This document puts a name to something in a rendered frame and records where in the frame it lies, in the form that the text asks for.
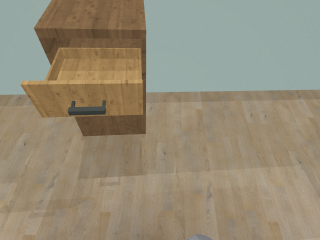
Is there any handle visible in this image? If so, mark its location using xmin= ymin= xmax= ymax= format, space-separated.
xmin=67 ymin=100 xmax=106 ymax=116

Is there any cabinet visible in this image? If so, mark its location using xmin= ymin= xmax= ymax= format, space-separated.
xmin=34 ymin=0 xmax=146 ymax=137

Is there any drawer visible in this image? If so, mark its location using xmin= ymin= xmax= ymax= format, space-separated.
xmin=20 ymin=47 xmax=143 ymax=118

